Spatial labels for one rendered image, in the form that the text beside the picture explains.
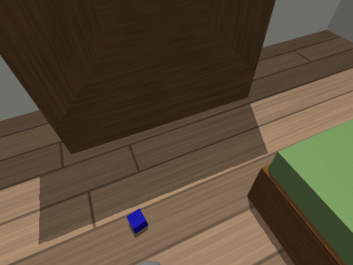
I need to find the cube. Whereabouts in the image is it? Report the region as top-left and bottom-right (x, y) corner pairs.
(127, 209), (148, 233)

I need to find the bed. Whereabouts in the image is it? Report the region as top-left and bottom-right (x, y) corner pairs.
(247, 119), (353, 265)

